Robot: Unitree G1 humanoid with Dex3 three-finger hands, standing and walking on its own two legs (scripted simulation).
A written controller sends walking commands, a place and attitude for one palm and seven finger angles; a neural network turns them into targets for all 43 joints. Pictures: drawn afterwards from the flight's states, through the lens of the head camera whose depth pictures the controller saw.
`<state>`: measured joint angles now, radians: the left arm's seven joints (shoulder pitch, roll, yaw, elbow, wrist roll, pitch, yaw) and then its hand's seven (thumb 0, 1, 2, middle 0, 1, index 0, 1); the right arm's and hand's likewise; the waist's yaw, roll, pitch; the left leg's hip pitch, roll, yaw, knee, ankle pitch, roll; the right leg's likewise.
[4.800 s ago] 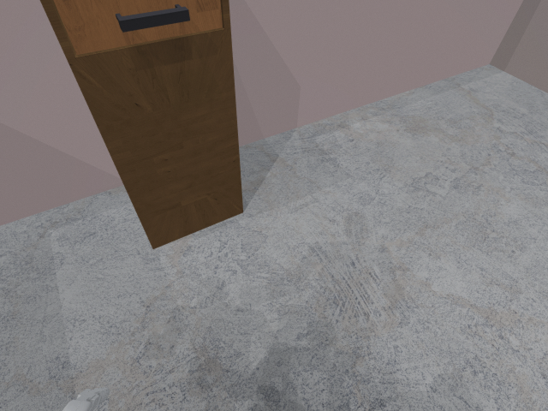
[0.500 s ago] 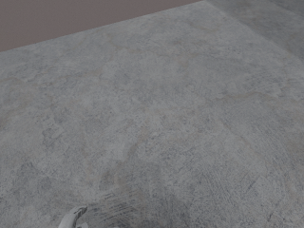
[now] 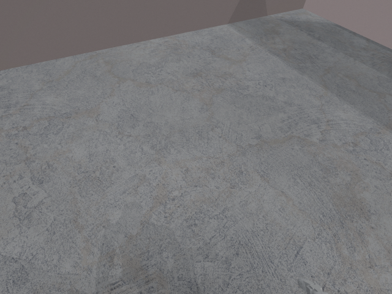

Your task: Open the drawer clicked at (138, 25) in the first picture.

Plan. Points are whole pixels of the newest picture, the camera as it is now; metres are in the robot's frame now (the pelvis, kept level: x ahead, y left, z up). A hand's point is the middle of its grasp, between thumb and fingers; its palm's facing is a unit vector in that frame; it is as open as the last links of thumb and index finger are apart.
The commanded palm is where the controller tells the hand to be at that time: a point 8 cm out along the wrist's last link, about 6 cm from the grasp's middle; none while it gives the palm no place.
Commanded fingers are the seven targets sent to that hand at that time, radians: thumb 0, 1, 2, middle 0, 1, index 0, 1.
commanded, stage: walk to a spot facing it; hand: left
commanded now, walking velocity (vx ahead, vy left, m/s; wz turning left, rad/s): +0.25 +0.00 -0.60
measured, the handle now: out of the picture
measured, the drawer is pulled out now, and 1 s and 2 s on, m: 0.00 0.00 0.00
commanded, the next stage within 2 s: turn to face it in 0.60 s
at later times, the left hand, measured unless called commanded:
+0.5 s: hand (143, 237) +0.27 +0.17 -0.17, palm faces -0.33 -0.92 -0.19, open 7.4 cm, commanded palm none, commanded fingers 0.00 0.90 0.90 -0.20 -0.30 -0.20 -0.30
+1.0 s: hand (169, 219) +0.34 +0.11 -0.18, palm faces -0.36 -0.92 -0.16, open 7.4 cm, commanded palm none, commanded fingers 0.00 0.90 0.90 -0.20 -0.30 -0.20 -0.30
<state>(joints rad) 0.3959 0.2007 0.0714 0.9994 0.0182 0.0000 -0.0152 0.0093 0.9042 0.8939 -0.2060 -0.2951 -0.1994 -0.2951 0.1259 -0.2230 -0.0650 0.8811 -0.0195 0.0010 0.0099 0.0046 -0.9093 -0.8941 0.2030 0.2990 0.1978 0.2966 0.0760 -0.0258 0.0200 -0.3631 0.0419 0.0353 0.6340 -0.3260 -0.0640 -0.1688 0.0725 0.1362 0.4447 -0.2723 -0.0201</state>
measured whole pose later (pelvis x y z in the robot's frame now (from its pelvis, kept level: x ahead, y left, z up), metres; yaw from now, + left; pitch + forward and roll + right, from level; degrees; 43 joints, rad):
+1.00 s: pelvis +0.17 +0.00 -0.01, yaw -23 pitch -1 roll -2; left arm 0.16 0.16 0.04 0.95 0.02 0.01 0.02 0.01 0.91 0.89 -0.21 -0.30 -0.20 -0.30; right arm 0.23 -0.17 -0.04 0.98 -0.01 0.03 0.00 0.00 -0.91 -0.89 0.20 0.30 0.20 0.30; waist -0.02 0.02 0.02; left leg -0.33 0.08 0.07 0.67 -0.29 -0.04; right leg -0.23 0.00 -0.13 0.57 -0.33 -0.02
